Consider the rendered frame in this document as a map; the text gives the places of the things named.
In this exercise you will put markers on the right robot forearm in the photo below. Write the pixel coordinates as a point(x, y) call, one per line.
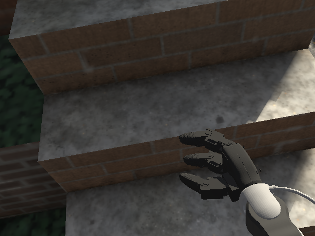
point(265, 213)

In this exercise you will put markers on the right robot hand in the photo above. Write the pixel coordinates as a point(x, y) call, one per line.
point(225, 157)

